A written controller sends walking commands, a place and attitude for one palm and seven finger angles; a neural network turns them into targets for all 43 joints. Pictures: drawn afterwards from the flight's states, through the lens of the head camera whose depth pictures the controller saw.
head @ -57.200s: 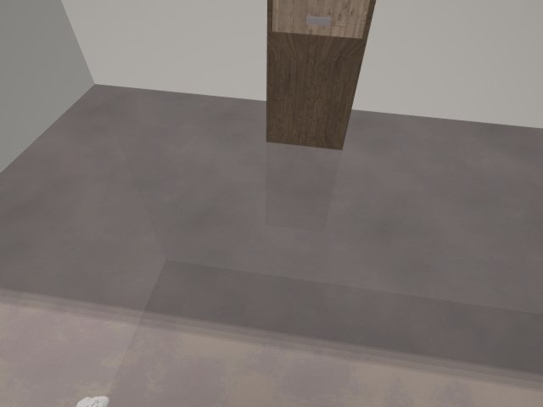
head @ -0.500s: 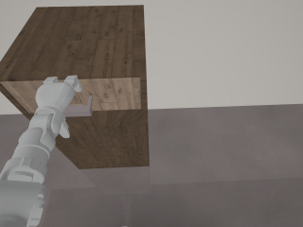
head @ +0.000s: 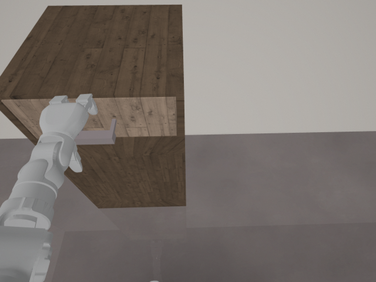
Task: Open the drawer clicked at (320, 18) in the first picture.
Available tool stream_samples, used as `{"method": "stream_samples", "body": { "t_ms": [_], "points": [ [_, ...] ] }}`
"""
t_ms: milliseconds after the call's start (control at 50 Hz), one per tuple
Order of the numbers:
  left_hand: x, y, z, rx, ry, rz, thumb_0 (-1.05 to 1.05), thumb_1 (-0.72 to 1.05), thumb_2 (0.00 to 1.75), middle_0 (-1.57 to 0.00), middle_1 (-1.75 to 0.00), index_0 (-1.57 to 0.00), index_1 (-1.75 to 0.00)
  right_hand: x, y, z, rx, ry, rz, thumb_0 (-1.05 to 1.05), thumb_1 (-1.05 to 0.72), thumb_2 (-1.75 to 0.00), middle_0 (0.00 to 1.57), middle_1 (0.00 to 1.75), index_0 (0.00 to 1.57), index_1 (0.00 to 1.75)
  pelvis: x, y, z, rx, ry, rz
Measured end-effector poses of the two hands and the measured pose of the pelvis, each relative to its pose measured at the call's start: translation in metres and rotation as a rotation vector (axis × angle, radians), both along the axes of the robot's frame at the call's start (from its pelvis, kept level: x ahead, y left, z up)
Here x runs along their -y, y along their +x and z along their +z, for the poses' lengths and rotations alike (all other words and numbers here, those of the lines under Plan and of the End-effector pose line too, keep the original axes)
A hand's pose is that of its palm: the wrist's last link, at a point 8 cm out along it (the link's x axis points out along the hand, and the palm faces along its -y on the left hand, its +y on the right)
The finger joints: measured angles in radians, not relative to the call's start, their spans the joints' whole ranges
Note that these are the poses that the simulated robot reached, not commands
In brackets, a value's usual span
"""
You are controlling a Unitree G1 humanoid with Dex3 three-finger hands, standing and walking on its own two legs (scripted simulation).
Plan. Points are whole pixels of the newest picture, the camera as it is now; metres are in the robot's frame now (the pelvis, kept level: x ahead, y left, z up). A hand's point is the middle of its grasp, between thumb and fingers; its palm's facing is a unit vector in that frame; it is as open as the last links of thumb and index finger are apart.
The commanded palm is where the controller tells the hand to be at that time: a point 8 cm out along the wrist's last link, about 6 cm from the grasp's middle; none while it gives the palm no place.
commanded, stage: re-aim the fingers above the handle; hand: left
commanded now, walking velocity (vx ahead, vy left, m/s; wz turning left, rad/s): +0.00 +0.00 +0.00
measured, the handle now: (96, 130) +0.49 +0.25 -0.02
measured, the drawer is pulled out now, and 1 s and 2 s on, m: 0.00 0.00 0.00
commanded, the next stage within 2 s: lower the fingers behind the handle in 0.54 s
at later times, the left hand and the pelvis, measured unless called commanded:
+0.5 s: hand (77, 136) +0.42 +0.26 +0.04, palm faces -0.06 -0.03 -1.00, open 13.8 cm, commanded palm +0.40 +0.26 +0.10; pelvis +0.01 +0.00 +0.00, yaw +0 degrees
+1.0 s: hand (83, 140) +0.43 +0.25 +0.02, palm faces -0.07 -0.02 -1.00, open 13.8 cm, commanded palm +0.41 +0.26 +0.08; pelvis +0.00 +0.00 +0.00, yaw +0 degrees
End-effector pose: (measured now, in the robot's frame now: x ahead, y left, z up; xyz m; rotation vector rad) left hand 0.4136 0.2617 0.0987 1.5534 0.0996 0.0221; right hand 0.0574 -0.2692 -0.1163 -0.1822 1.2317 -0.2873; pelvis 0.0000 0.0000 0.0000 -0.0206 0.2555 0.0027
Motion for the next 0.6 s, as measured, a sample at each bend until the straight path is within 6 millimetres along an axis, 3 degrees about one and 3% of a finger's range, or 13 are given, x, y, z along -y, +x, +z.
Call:
{"method": "stream_samples", "body": {
  "t_ms": [240,420,600],
  "points": [
    [0.013,0.004,0.0,0.011,-0.012,-0.046,0.0,-0.49,0.3,-0.32,-1.2,-0.32,-1.2,0.0,-0.001,-0.003,-0.02,0.004,0.001,0.0,-0.9,-0.9,0.2,0.3,0.2,0.3,0.002,0.003,0.0,-0.005,0.002,0.003],
    [0.003,-0.002,0.002,0.002,0.002,0.008,0.0,-0.49,0.31,-0.32,-1.2,-0.32,-1.2,0.002,-0.001,-0.003,-0.017,0.018,-0.015,0.01,-0.9,-0.9,0.2,0.3,0.2,0.3,0.003,0.006,0.002,0.003,0.004,-0.006],
    [0.007,-0.01,0.002,0.005,-0.012,-0.035,0.0,-0.49,0.3,-0.32,-1.2,-0.32,-1.2,0.005,0.007,0.0,0.002,-0.003,0.008,0.01,-0.9,-0.9,0.2,0.3,0.2,0.3,0.005,0.003,0.002,0.015,0.003,0.007]
  ]
}}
